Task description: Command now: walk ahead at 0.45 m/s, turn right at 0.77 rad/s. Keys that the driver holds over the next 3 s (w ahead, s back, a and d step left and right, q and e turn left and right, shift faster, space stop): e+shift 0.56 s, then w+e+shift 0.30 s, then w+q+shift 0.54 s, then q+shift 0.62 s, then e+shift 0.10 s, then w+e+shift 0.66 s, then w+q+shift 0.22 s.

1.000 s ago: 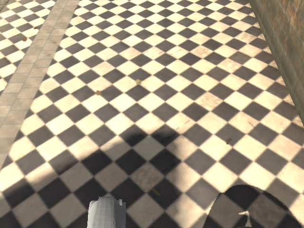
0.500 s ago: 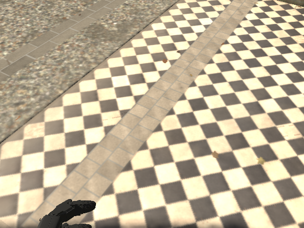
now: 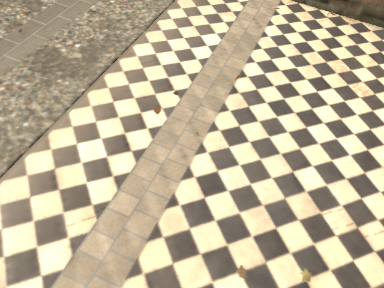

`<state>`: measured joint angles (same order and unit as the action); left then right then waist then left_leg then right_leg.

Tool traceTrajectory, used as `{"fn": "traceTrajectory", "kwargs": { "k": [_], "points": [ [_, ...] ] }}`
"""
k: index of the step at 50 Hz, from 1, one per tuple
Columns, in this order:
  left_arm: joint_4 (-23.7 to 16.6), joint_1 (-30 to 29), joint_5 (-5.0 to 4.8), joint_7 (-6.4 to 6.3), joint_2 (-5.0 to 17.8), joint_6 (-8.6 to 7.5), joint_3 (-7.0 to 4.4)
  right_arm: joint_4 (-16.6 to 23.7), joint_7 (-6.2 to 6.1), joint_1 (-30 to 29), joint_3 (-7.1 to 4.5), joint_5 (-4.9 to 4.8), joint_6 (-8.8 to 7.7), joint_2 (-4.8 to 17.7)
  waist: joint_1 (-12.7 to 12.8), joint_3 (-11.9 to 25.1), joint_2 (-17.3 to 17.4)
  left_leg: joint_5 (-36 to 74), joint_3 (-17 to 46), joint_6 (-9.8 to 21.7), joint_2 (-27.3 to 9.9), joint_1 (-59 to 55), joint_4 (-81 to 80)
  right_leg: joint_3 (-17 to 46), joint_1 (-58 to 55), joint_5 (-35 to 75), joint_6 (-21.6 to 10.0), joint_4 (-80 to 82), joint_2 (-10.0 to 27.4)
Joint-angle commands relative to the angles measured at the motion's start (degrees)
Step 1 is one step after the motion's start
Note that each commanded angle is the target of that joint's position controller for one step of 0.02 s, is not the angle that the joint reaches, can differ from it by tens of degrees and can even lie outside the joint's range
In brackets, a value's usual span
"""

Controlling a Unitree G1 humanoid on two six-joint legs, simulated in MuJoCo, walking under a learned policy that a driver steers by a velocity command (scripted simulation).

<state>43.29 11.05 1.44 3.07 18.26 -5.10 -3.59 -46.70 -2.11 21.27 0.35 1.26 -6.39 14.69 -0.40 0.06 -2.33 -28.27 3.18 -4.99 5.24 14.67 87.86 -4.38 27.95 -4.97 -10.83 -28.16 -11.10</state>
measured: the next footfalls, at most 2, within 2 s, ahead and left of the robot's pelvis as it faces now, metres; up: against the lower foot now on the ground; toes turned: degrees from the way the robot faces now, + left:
left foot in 0.28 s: +0.38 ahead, +0.13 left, +0.00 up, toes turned -29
right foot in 0.68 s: +0.14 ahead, -0.04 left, +0.00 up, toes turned -41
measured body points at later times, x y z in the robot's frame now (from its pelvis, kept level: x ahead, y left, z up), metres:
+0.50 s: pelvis +0.19 +0.08 +0.02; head +0.22 +0.07 +0.47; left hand +0.47 +0.25 -0.06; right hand +0.21 -0.23 -0.06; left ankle +0.34 +0.15 -0.71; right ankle +0.14 -0.05 -0.62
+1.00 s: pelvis +0.27 -0.02 +0.04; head +0.24 -0.06 +0.49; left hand +0.49 +0.13 -0.06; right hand +0.22 -0.36 -0.04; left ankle +0.48 -0.02 -0.66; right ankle +0.11 -0.02 -0.71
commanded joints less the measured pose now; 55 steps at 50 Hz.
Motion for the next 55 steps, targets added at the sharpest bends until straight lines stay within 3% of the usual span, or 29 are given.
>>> {"fn": "traceTrajectory", "kwargs": {
  "k": [1,2,3,5,7,8,10,12,13,14,15,16,18,20,21,24,28,31,32,33,34,35,36,37,38,40,46,52,55],
  "points": [
    [-6.3,4.6,-1.41,-3.12,4.7,1.0,-0.95,14.0,3.18,-4.8,-0.28,-0.53,-4.4,6.6,-0.9,13.9,12.9,2.8,8.3,2.8,-4.2,36.2,14.1,37.4,-37.0,11.7,-14.7,10.3,22.3],
    [-8.0,0.3,-1.9,-3.35,5.3,0.98,-0.7,14.2,3.16,-5.0,-0.33,0.84,-3.6,6.3,-3.8,6.4,16.4,5.4,7.2,2.5,-4.6,32.6,8.2,35.5,-22.6,13.2,-12.9,13.7,19.3],
    [-8.7,-1.1,-1.65,-3.76,6.7,1.1,-0.99,15.0,2.68,-4.7,-0.49,1.21,-2.67,6.9,-5.1,1.9,15.7,5.8,6.3,1.3,-5.4,30.1,2.6,33.6,-12.9,16.9,-12.3,15.1,18.0],
    [-8.5,-2.1,-1.51,-3.83,6.3,1.29,-0.72,17.1,0.97,-5.7,-0.54,1.66,-1.54,6.7,-6.3,-0.4,12.3,6.8,3.2,-0.3,-6.9,18.7,-16.5,25.8,4.5,24.9,-9.6,14.0,12.3],
    [-7.1,1.0,-2.54,-4.81,7.2,2.42,-1.63,19.2,-0.6,-12.4,0.36,1.14,-1.09,3.7,-3.0,3.5,9.1,15.4,-0.5,-1.1,-2.5,6.2,-36.9,20.9,10.1,26.1,-4.8,9.9,5.5],
    [-6.1,3.6,-3.27,-5.06,8.0,3.32,-2.14,19.6,-1.05,-13.4,0.38,0.45,-0.51,2.7,-1.7,7.4,5.2,20.8,-0.2,-1.6,0.2,3.0,-42.6,21.8,7.3,23.5,-2.7,8.1,4.8],
    [-6.3,3.5,-4.26,-5.52,7.2,4.94,-2.25,19.1,-1.32,-11.5,-0.61,-1.51,0.57,4.4,-2.5,11.2,-2.2,26.7,2.9,-2.3,1.5,0.4,-52.3,24.8,0.5,14.2,0.6,3.6,5.0],
    [-7.8,1.7,-4.37,-5.63,3.0,5.71,-1.75,17.3,-1.48,-9.2,-2.05,-1.89,0.96,5.6,-4.1,10.8,-4.2,35.5,5.3,-1.3,-0.8,-4.2,-64.2,26.2,-2.8,3.9,4.7,-4.2,4.0],
    [-8.0,3.6,-3.77,-5.18,-1.2,5.69,-0.81,16.1,-1.6,-6.7,-2.73,-0.85,1.13,6.4,-3.8,12.7,-0.4,40.7,9.7,2.1,-8.2,-12.3,-66.3,22.9,0.5,-12.4,7.5,-15.4,1.1],
    [-8.7,7.0,-2.07,-4.96,-5.9,5.47,0.45,17.6,-2.01,-5.8,-3.1,0.8,2.02,7.8,-2.0,15.4,9.0,56.6,23.0,9.2,-22.5,-23.0,-60.9,15.4,11.6,-33.6,9.7,-29.8,-3.5],
    [-10.2,14.3,-1.63,-3.52,-2.7,4.28,0.38,19.0,-1.65,-6.8,-2.76,2.47,2.7,7.1,2.9,21.9,18.1,66.3,36.3,18.5,-34.4,-24.7,-61.7,15.8,14.2,-39.2,11.9,-41.7,0.9],
    [-10.4,14.2,-2.36,-2.72,2.2,4.25,-0.63,19.1,-1.83,-11.3,-4.11,1.9,2.94,8.7,3.6,20.5,20.5,49.7,43.1,23.8,-36.7,-21.7,-64.2,12.1,19.4,-34.1,14.0,-51.8,5.9],
    [-8.4,8.6,-3.11,-3.78,6.3,6.97,-2.25,19.4,-2.5,-15.3,-3.13,0.7,4.03,3.7,1.5,11.0,7.9,26.0,25.3,17.2,-25.2,-7.9,-66.2,10.6,17.2,-22.2,15.7,-57.6,10.7],
    [-10.1,6.2,-2.4,-4.53,3.5,8.4,-1.76,18.8,-2.18,-19.2,-3.52,0.55,5.08,5.4,2.8,4.6,7.0,27.0,12.9,14.2,-18.1,4.3,-68.8,6.7,12.1,-16.3,15.9,-52.6,11.3],
    [-10.7,5.5,-2.01,-4.65,1.7,8.36,-1.2,17.8,-2.19,-18.4,-3.79,0.79,5.33,5.8,2.5,4.6,8.0,29.1,9.1,14.0,-16.7,5.3,-69.3,5.1,9.8,-14.9,15.8,-49.1,11.4],
    [-12.0,2.7,-2.34,-4.3,0.0,7.93,-0.35,14.9,-2.03,-15.8,-4.72,0.6,5.46,6.9,1.1,7.2,10.5,32.3,5.0,16.0,-18.6,1.3,-69.3,4.6,6.6,-13.9,15.1,-37.4,13.9],
    [-12.1,2.0,-2.55,-2.88,2.1,8.66,-1.25,12.9,-1.23,-16.4,-6.3,-0.39,5.58,9.6,0.7,8.1,13.2,27.1,1.7,16.3,-21.9,1.3,-69.9,2.2,-2.4,-13.6,12.9,-23.8,14.8],
    [-9.6,8.8,-3.12,-2.13,4.8,9.53,-2.99,11.4,-0.71,-17.6,-7.77,-2.8,4.86,12.3,4.1,8.8,15.0,-3.2,1.0,12.0,-23.2,7.9,-72.5,-2.0,-15.1,-15.3,8.6,-13.8,13.1],
    [-5.4,16.9,-3.13,-1.92,4.7,9.34,-3.62,11.2,-0.75,-18.6,-7.47,-2.04,5.11,10.5,7.2,9.1,12.3,-9.8,-2.9,9.2,-20.6,13.7,-66.8,-4.4,-23.5,-17.6,6.9,-11.8,10.5],
    [-1.1,25.4,-3.28,-2.23,5.1,8.88,-4.28,11.4,-0.57,-20.5,-6.94,-1.11,5.47,7.2,10.4,4.9,2.5,-14.6,-9.0,5.5,-15.6,23.9,-51.5,0.0,-30.4,-23.8,3.7,-5.5,10.7],
    [-2.0,26.0,-2.55,-2.57,8.5,7.7,-4.17,12.3,0.87,-21.7,-5.17,-1.17,5.43,-0.3,8.3,-3.1,-13.9,-10.3,-11.4,2.4,-8.9,42.1,-22.3,28.7,-29.9,-43.5,-2.8,4.8,24.4],
    [-7.3,18.9,-1.95,-2.06,11.4,5.01,-3.57,16.8,1.92,-27.0,-5.08,-2.43,2.98,1.1,7.3,-4.7,-14.3,-3.7,2.0,3.8,-6.5,52.6,-19.5,54.2,-26.6,-57.4,-10.7,21.5,31.5],
    [-8.3,13.5,-1.03,-2.38,10.1,3.2,-3.33,18.0,2.3,-30.5,-6.12,-3.82,0.75,6.2,5.8,-8.2,-7.9,4.1,4.3,5.3,-7.8,53.4,-18.8,56.1,-23.5,-56.9,-10.1,26.0,33.1],
    [-8.9,10.1,-1.4,-2.85,9.2,2.27,-2.83,16.7,2.27,-28.6,-6.77,-3.05,-0.52,8.4,3.3,-7.7,-5.3,11.2,5.2,5.6,-8.8,50.2,-22.3,50.7,-22.5,-48.5,-7.6,23.9,31.2],
    [-9.5,8.1,-1.73,-3.29,7.4,2.18,-2.35,14.2,1.71,-24.3,-7.14,-1.8,-0.76,8.2,1.3,-5.7,-3.8,16.5,4.7,4.5,-10.0,43.4,-26.4,42.0,-20.1,-39.4,-4.9,20.4,27.3],
    [-9.9,7.9,-1.7,-4.13,5.6,2.48,-1.73,12.9,1.83,-22.8,-7.74,-0.73,-0.59,8.1,0.2,-2.5,-5.8,24.0,1.9,1.9,-7.3,30.6,-29.7,32.2,-13.4,-29.0,-2.2,18.6,22.2],
    [-7.3,15.6,-2.4,-5.18,2.5,1.96,-1.08,12.8,3.39,-26.9,-5.28,-2.2,-0.66,2.7,4.0,-1.9,-9.3,31.2,-1.9,0.6,-4.6,21.6,-47.8,21.9,-16.8,-15.5,-0.3,17.7,19.3],
    [-3.9,19.0,-3.4,-4.42,5.5,1.87,-2.09,15.0,5.09,-32.2,-4.37,-3.6,-0.66,4.6,8.5,-6.8,-8.1,22.1,-3.8,6.2,-8.3,27.2,-57.3,22.1,-31.1,-11.5,-1.3,18.1,26.8],
    [-3.2,16.6,-2.21,-3.96,7.2,2.23,-2.41,14.2,5.45,-26.2,-4.68,-3.5,-0.47,6.3,4.8,-2.8,-7.5,17.2,-8.5,11.1,-4.7,18.3,-58.9,16.1,-33.6,19.3,-0.1,10.3,26.5]
  ]
}}
Over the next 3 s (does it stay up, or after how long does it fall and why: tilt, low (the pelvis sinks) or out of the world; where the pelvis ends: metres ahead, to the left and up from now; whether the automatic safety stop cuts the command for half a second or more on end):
stays up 1.17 -0.64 0.00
